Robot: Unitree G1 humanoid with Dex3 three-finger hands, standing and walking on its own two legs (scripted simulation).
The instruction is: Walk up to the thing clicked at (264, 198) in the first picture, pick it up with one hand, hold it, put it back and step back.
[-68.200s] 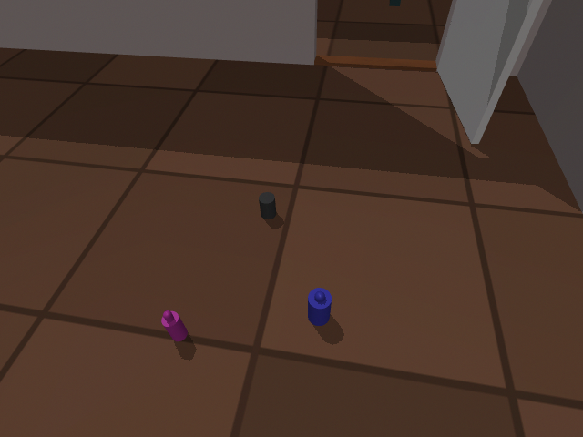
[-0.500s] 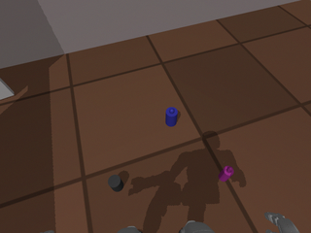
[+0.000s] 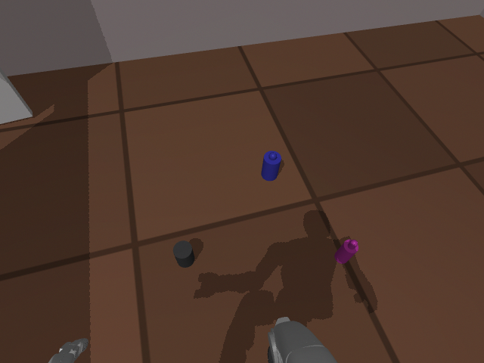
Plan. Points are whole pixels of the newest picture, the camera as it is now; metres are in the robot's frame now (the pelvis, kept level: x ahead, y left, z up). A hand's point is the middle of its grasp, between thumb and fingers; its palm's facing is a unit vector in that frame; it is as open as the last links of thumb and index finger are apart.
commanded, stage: step back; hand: left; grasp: from above
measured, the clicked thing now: (184, 254) +0.56 +0.19 -0.71
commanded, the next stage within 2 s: none
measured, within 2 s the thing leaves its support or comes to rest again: neither
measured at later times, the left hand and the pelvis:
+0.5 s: hand out of the picture +0.01 +0.27 -0.13, palm faces -0.10 -0.91 -0.41, open 7.4 cm; pelvis -0.12 +0.01 +0.01, yaw -7 degrees
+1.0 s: hand out of the picture -0.16 +0.30 -0.16, palm faces -0.17 -0.91 -0.38, open 7.4 cm; pelvis -0.28 +0.04 +0.00, yaw -10 degrees
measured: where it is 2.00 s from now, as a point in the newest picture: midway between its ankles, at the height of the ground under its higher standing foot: outside the picture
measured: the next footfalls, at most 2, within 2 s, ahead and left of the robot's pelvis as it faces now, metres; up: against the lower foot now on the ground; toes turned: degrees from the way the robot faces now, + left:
right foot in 0.30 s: -0.05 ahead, -0.11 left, +0.00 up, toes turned -3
left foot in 0.64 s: -0.14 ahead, +0.15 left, +0.00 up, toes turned -8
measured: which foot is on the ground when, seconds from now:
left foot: down 0.00-0.34, up 0.36-0.62, down 0.64-1.00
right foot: up 0.00-0.28, down 0.30-0.66, up 0.68-1.00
